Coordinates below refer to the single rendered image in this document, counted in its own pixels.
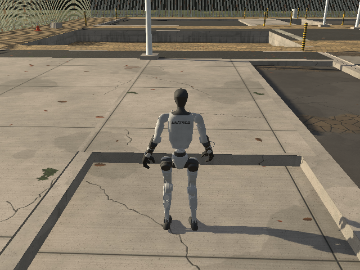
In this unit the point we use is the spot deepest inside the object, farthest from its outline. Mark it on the humanoid robot head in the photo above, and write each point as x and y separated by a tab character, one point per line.
180	97

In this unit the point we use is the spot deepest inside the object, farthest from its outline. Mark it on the robot right upper arm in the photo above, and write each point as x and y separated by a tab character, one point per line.
201	127

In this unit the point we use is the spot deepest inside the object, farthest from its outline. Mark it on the robot left forearm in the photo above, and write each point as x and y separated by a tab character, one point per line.
150	148

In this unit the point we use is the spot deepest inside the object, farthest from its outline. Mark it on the right robot hand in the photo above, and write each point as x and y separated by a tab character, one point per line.
206	154

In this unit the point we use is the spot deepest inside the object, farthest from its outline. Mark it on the left robot thigh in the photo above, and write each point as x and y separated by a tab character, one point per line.
166	167

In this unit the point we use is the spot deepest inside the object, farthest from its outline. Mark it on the left robot hand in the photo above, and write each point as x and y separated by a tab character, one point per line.
145	161

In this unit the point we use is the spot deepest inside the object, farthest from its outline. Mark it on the robot right forearm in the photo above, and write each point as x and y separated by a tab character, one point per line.
207	146

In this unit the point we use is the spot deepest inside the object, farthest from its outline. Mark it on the robot left upper arm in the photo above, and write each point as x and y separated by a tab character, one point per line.
159	127

